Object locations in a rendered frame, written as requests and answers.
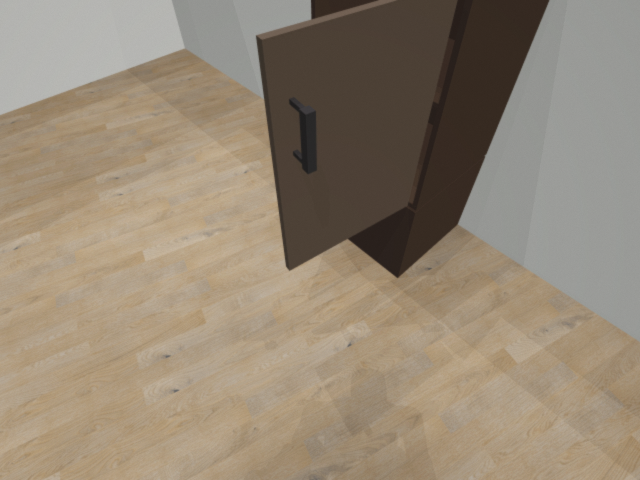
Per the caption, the cupboard door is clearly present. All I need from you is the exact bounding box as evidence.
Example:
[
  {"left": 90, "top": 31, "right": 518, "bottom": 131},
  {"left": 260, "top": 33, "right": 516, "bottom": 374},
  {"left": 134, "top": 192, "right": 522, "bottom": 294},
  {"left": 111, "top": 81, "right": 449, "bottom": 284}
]
[{"left": 256, "top": 0, "right": 458, "bottom": 271}]

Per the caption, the handle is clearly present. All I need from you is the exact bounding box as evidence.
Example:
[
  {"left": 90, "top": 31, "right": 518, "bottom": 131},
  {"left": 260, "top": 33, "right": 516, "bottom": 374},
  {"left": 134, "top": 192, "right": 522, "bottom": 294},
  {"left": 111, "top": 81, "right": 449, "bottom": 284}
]
[{"left": 289, "top": 97, "right": 317, "bottom": 174}]

